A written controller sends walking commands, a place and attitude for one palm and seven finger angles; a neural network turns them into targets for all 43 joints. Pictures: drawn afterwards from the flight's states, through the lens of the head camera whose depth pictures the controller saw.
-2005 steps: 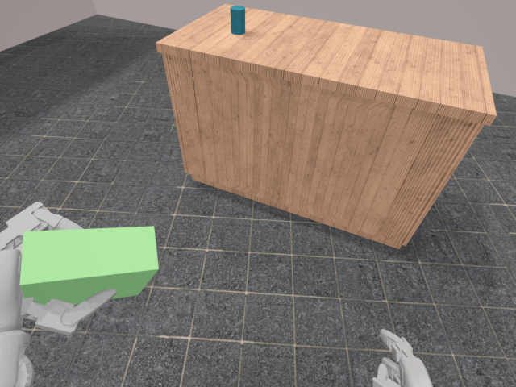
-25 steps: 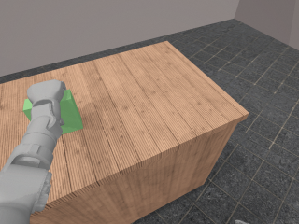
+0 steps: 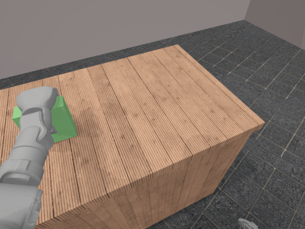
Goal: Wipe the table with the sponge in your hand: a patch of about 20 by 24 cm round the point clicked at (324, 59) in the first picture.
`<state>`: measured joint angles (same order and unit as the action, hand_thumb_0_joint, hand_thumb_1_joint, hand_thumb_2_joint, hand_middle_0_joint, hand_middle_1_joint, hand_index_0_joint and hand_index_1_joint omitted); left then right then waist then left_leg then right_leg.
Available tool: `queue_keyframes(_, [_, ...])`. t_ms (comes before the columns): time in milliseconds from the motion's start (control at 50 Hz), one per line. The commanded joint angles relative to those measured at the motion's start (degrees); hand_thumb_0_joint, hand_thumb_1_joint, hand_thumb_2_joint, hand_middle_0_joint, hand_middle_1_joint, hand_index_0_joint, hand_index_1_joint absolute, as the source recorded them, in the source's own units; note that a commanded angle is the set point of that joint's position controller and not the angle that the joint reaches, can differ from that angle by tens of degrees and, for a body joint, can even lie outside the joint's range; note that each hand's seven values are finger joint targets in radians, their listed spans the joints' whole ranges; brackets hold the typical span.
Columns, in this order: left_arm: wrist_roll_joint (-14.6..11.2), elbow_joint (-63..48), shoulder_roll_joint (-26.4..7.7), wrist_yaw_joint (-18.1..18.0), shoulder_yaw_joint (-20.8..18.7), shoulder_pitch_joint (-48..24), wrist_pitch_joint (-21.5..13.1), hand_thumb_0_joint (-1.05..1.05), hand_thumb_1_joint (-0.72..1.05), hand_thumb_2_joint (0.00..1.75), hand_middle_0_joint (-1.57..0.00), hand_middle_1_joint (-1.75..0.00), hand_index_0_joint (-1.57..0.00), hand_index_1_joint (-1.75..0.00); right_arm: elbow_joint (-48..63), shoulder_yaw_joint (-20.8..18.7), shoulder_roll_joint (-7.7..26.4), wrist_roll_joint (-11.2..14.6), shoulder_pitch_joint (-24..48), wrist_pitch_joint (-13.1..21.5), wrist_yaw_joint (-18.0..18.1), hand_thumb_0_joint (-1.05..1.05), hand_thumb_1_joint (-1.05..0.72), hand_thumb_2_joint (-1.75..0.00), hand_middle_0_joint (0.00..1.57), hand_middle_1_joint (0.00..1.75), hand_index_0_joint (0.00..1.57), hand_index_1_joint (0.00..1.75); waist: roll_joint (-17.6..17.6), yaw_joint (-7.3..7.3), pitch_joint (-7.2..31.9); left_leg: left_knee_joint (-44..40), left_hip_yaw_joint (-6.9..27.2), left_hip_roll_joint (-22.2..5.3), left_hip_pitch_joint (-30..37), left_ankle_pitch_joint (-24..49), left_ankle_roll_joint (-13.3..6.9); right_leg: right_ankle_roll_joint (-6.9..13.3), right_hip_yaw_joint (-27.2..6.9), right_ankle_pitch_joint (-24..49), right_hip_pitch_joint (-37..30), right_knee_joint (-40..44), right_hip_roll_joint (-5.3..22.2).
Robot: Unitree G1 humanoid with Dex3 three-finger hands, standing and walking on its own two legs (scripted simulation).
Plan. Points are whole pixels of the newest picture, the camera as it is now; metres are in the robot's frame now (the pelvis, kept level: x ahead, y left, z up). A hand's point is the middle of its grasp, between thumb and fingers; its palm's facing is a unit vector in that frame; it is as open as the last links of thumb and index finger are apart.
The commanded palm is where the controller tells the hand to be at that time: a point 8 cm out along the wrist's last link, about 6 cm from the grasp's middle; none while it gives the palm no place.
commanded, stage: slide back across to the first lane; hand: left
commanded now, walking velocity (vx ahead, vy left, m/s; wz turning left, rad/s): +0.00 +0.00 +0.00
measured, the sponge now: (51, 127) +0.38 +0.32 +0.05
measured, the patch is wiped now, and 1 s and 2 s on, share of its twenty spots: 1.00 1.00 1.00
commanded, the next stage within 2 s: wipe back along the first lane in 0.22 s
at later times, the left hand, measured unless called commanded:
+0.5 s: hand (32, 124) +0.35 +0.34 +0.10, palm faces -0.09 -0.01 -1.00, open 9.7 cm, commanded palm +0.33 +0.33 +0.14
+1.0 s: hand (36, 137) +0.32 +0.32 +0.09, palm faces -0.04 -0.03 -1.00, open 9.7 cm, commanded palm +0.28 +0.30 +0.13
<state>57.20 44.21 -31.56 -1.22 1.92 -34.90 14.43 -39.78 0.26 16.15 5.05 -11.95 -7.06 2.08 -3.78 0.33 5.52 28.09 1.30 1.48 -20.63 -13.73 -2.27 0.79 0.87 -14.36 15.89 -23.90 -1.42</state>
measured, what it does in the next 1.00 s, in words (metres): stands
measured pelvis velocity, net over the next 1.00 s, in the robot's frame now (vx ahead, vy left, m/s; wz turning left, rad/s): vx -0.01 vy -0.01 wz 0.02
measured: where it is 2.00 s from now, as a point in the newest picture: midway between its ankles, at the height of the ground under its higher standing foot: outside the picture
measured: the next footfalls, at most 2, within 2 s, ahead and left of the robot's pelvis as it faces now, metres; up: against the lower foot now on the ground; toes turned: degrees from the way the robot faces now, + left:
none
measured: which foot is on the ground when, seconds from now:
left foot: down 0.00-1.00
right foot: down 0.00-1.00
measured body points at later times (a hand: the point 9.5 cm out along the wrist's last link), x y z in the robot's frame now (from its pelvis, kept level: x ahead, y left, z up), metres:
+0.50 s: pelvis +0.01 -0.01 +0.00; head +0.03 -0.03 +0.45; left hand +0.35 +0.34 +0.15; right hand +0.17 -0.26 -0.12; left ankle +0.00 +0.09 -0.74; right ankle -0.03 -0.12 -0.74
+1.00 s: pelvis -0.01 -0.01 +0.00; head -0.01 -0.04 +0.45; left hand +0.31 +0.31 +0.15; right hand +0.18 -0.24 -0.10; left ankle +0.00 +0.09 -0.74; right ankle -0.03 -0.12 -0.74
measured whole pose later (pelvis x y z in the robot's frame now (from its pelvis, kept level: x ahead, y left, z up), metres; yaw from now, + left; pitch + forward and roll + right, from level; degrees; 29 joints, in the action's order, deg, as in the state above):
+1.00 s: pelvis -0.01 -0.01 +0.00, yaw +1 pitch +2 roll -1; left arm 54.8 26.3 -30.4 -0.6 1.1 -18.7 16.2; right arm -37.7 1.7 16.0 5.0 -6.7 -8.0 1.8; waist -4.9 -2.3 4.5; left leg 27.9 2.6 1.3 -16.8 -13.4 -1.4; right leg 1.6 2.1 -14.7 12.0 -24.2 -1.7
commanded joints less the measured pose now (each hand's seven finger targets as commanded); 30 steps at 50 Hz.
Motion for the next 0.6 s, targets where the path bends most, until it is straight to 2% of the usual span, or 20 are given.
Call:
queue_keyframes(0, [1.10, -13.25, -15.61, -0.55, -4.33, -18.66, -0.99, 0.00, 0.10, 1.30, -1.20, -1.60, -1.20, -1.60, 7.36, -2.82, 8.20, -0.56, 4.92, 2.43, 0.68, 0.00, -0.90, -0.90, 0.20, 0.30, 0.20, 0.30, -0.62, -1.31, 16.19, -1.24, 2.82, -0.64, 14.78, 22.43, -0.86, 3.68, 0.86, 16.09, -2.81, 1.71, -1.63])
queue_keyframes(60, [1.15, -14.76, -16.21, -0.42, -4.66, -17.84, -0.85, 0.00, 0.10, 1.30, -1.20, -1.60, -1.20, -1.60, 7.52, -2.46, 8.12, -0.59, 5.94, 2.03, 0.56, 0.00, -0.90, -0.90, 0.20, 0.30, 0.20, 0.30, 0.09, -1.31, 15.32, -1.33, 2.25, -0.30, 13.56, 22.04, -0.81, 3.58, 0.57, 17.97, -4.03, 1.95, -1.27])
queue_keyframes(80, [0.81, -16.07, -17.91, -0.21, -6.58, -18.36, -1.24, 0.00, 0.10, 1.30, -1.20, -1.60, -1.20, -1.60, 7.61, -2.29, 8.12, -0.61, 6.67, 2.09, 0.70, 0.00, -0.90, -0.90, 0.20, 0.30, 0.20, 0.30, -0.96, -1.82, 15.55, -1.56, 2.35, -0.21, 13.36, 23.04, -0.78, 3.80, 0.41, 18.79, -4.76, 1.87, -1.17])
queue_keyframes(100, [1.51, -14.51, -18.88, -0.24, -6.83, -17.98, -0.98, 0.00, 0.10, 1.30, -1.20, -1.60, -1.20, -1.60, 6.92, -2.36, 8.44, -0.82, 5.98, 1.77, 0.82, 0.00, -0.90, -0.90, 0.20, 0.30, 0.20, 0.30, 0.02, -1.45, 15.29, -1.22, 2.32, -0.12, 13.57, 23.21, -0.85, 3.76, 0.60, 19.05, -4.76, 1.71, -1.33])
queue_keyframes(140, [2.13, -14.89, -18.01, 0.06, -5.77, -18.21, -0.86, 0.00, 0.10, 1.30, -1.20, -1.60, -1.20, -1.60, 7.05, -2.26, 8.17, -0.80, 6.42, 1.55, 0.74, 0.00, -0.90, -0.90, 0.20, 0.30, 0.20, 0.30, -1.08, -1.37, 14.85, -1.19, 2.25, -0.16, 13.63, 23.37, -0.60, 3.76, 0.67, 19.01, -4.23, 1.74, -1.15])
queue_keyframes(160, [2.24, -14.71, -19.31, 0.15, -6.98, -17.14, -0.86, 0.00, 0.10, 1.30, -1.20, -1.60, -1.20, -1.60, 7.06, -2.20, 8.34, -0.87, 6.52, 1.42, 0.70, 0.00, -0.90, -0.90, 0.20, 0.30, 0.20, 0.30, -0.46, -1.75, 15.18, -1.18, 2.25, -0.03, 13.29, 23.76, -0.62, 3.82, 0.55, 19.87, -5.17, 1.70, -1.09])
queue_keyframes(180, [1.81, -16.17, -20.16, 0.47, -7.93, -17.67, -1.43, 0.00, 0.10, 1.30, -1.20, -1.60, -1.20, -1.60, 7.31, -2.01, 8.27, -0.90, 7.20, 1.48, 0.85, 0.00, -0.90, -0.90, 0.20, 0.30, 0.20, 0.30, -2.03, -2.12, 15.89, -1.35, 2.26, 0.08, 13.53, 24.89, -0.65, 4.02, 0.23, 20.86, -5.91, 1.68, -0.99])
queue_keyframes(260, [1.64, -16.21, -20.52, 1.40, -8.05, -15.12, -2.55, 0.00, 0.10, 1.30, -1.20, -1.60, -1.20, -1.60, 7.61, -2.06, 8.31, -1.11, 6.67, 1.08, 0.95, 0.00, -0.90, -0.90, 0.20, 0.30, 0.20, 0.30, -0.22, -1.70, 16.58, -0.58, 1.73, 0.28, 13.26, 25.58, -0.90, 3.58, 0.27, 24.03, -7.53, 1.44, -0.74])
queue_keyframes(280, [1.18, -16.85, -22.40, 1.70, -10.18, -15.45, -3.22, 0.00, 0.10, 1.30, -1.20, -1.60, -1.20, -1.60, 7.49, -2.02, 8.39, -1.12, 6.98, 1.17, 1.04, 0.00, -0.90, -0.90, 0.20, 0.30, 0.20, 0.30, -1.15, -2.07, 16.68, -0.76, 1.97, 0.22, 13.52, 26.33, -0.99, 3.80, 0.01, 24.41, -7.73, 1.55, -0.70])
queue_keyframes(300, [1.33, -16.44, -21.79, 1.89, -9.08, -15.78, -3.56, 0.00, 0.10, 1.30, -1.20, -1.60, -1.20, -1.60, 7.22, -2.19, 8.56, -1.18, 6.36, 1.06, 1.20, 0.00, -0.90, -0.90, 0.20, 0.30, 0.20, 0.30, -0.75, -1.37, 16.38, -0.37, 1.81, 0.26, 13.93, 26.31, -1.07, 3.64, 0.31, 24.54, -7.29, 1.46, -0.84])
queue_keyframes(360, [0.91, -17.74, -17.76, 2.53, -6.59, -11.75, -4.36, 0.00, 0.10, 1.30, -1.20, -1.60, -1.20, -1.60, 7.99, -2.41, 8.28, -0.97, 6.50, 1.08, 0.83, 0.00, -0.90, -0.90, 0.20, 0.30, 0.20, 0.30, -0.84, -1.30, 15.34, -0.17, 1.96, 0.13, 14.21, 26.00, -1.10, 3.51, 0.42, 23.72, -5.76, 1.71, -0.81])
queue_keyframes(380, [0.18, -20.01, -17.45, 2.73, -7.25, -10.42, -5.01, 0.00, 0.10, 1.30, -1.20, -1.60, -1.20, -1.60, 8.48, -2.41, 8.14, -1.00, 7.12, 1.33, 0.81, 0.00, -0.90, -0.90, 0.20, 0.30, 0.20, 0.30, -1.61, -1.90, 16.46, -0.17, 2.34, 0.07, 15.12, 27.80, -1.17, 3.70, 0.19, 24.13, -6.22, 1.62, -0.82])
queue_keyframes(420, [-0.17, -20.21, -15.25, 2.58, -5.45, -8.46, -4.74, 0.00, 0.10, 1.30, -1.20, -1.60, -1.20, -1.60, 8.39, -2.62, 8.27, -0.92, 6.67, 1.05, 0.62, 0.00, -0.90, -0.90, 0.20, 0.30, 0.20, 0.30, -0.39, -1.25, 14.80, -0.01, 2.26, -0.06, 14.82, 26.42, -1.16, 3.42, 0.60, 22.88, -4.93, 1.79, -0.96])
queue_keyframes(440, [-0.31, -20.44, -15.10, 2.40, -5.49, -8.33, -4.55, 0.00, 0.10, 1.30, -1.20, -1.60, -1.20, -1.60, 8.28, -2.70, 8.36, -0.94, 6.83, 1.00, 0.57, 0.00, -0.90, -0.90, 0.20, 0.30, 0.20, 0.30, 0.53, -1.30, 14.98, 0.04, 2.19, -0.03, 14.83, 25.57, -1.23, 3.40, 0.50, 22.78, -4.96, 1.87, -0.96])
queue_keyframes(480, [-1.31, -23.73, -14.76, 2.03, -6.25, -6.44, -4.48, 0.00, 0.10, 1.30, -1.20, -1.60, -1.20, -1.60, 8.82, -2.54, 8.17, -0.80, 8.22, 1.21, 0.45, 0.00, -0.90, -0.90, 0.20, 0.30, 0.20, 0.30, -0.81, -2.21, 15.10, -0.60, 2.68, -0.05, 14.96, 25.84, -1.12, 3.72, 0.31, 21.75, -5.41, 1.89, -0.99])
queue_keyframes(500, [-1.70, -23.02, -13.91, 1.67, -5.87, -3.98, -3.93, 0.00, 0.10, 1.30, -1.20, -1.60, -1.20, -1.60, 8.69, -2.89, 8.30, -0.92, 7.63, 1.14, 0.39, 0.00, -0.90, -0.90, 0.20, 0.30, 0.20, 0.30, 0.48, -2.12, 14.94, -0.08, 2.25, 0.09, 14.86, 25.20, -1.36, 3.56, 0.53, 22.30, -6.01, 1.84, -1.10])
queue_keyframes(520, [-1.66, -23.47, -15.33, 1.27, -7.40, -2.55, -3.50, 0.00, 0.10, 1.30, -1.20, -1.60, -1.20, -1.60, 8.50, -2.83, 8.36, -0.78, 7.89, 1.07, 0.24, 0.00, -0.90, -0.90, 0.20, 0.30, 0.20, 0.30, 1.04, -2.42, 14.57, -0.50, 2.31, -0.01, 13.86, 24.46, -1.17, 3.45, 0.61, 22.05, -6.35, 1.70, -0.92])
queue_keyframes(540, [-1.80, -23.48, -14.04, 1.13, -6.46, -1.65, -3.01, 0.00, 0.10, 1.30, -1.20, -1.60, -1.20, -1.60, 8.78, -2.69, 8.29, -0.78, 8.34, 1.01, 0.15, 0.00, -0.90, -0.90, 0.20, 0.30, 0.20, 0.30, 2.06, -2.46, 14.02, -0.70, 2.16, 0.14, 13.12, 23.51, -1.20, 3.39, 0.59, 22.03, -6.74, 1.68, -0.96])
queue_keyframes(560, [-1.73, -23.72, -15.27, 0.82, -7.76, -0.46, -2.46, 0.00, 0.10, 1.30, -1.20, -1.60, -1.20, -1.60, 8.65, -2.65, 8.38, -0.69, 8.82, 0.90, 0.03, 0.00, -0.90, -0.90, 0.20, 0.30, 0.20, 0.30, 2.27, -2.81, 13.37, -0.99, 2.21, 0.16, 12.27, 22.62, -1.11, 3.40, 0.54, 21.52, -6.97, 1.61, -0.89])
queue_keyframes(580, [-2.14, -26.34, -15.32, 0.71, -8.17, -0.58, -2.45, 0.00, 0.10, 1.30, -1.20, -1.60, -1.20, -1.60, 9.01, -2.35, 8.35, -0.77, 10.01, 1.13, 0.05, 0.00, -0.90, -0.90, 0.20, 0.30, 0.20, 0.30, 0.89, -3.43, 14.34, -1.18, 2.25, 0.30, 12.59, 23.54, -1.18, 3.64, 0.05, 22.30, -7.87, 1.40, -0.82])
